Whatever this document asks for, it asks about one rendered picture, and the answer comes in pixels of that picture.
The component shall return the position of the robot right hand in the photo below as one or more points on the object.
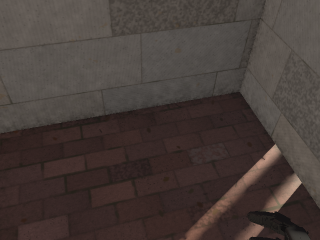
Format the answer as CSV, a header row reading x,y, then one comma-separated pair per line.
x,y
278,223

